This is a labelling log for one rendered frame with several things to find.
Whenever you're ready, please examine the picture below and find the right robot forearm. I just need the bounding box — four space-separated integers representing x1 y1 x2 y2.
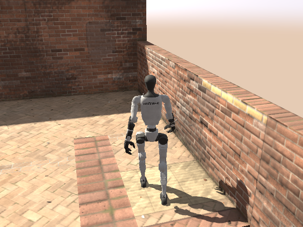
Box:
168 113 175 127

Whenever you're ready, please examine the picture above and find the left robot upper arm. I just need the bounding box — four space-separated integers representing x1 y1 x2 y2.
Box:
130 96 141 123

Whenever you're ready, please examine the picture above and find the left robot hand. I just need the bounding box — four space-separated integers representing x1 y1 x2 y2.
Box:
124 140 135 155

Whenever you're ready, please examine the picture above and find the left robot forearm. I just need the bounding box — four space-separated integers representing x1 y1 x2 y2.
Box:
125 116 135 141

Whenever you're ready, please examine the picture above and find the right robot upper arm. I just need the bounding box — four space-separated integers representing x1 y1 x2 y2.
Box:
160 95 173 120

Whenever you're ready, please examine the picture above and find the robot torso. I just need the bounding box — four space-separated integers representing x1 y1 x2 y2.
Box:
140 95 162 142

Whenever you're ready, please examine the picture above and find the right robot hand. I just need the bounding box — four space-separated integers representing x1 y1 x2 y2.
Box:
164 124 175 133

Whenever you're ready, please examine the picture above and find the robot right shin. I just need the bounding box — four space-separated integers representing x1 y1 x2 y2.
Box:
160 163 167 198

